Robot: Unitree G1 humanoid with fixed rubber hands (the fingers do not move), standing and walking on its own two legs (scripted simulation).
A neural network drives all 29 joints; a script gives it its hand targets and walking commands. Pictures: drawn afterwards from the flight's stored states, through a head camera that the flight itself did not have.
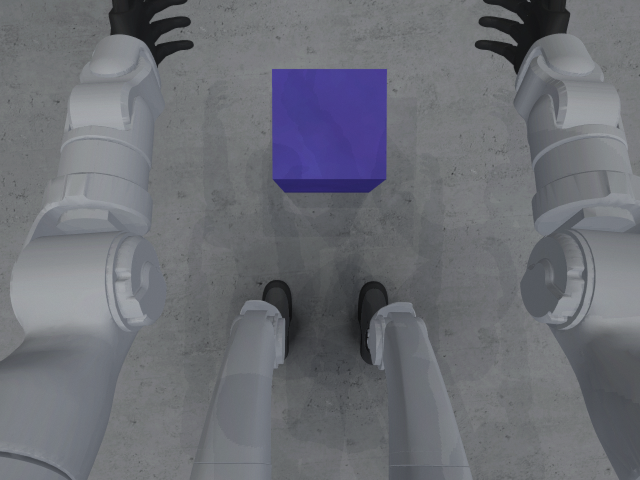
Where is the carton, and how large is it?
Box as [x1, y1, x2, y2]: [272, 69, 386, 192]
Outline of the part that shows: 272,69 272,171 273,179 285,192 368,192 385,179 386,69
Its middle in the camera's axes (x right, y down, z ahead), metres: +0.02 -0.22 +0.83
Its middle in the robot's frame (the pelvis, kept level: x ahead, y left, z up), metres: +0.56 +0.00 -0.52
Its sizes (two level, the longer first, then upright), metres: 0.210 0.200 0.250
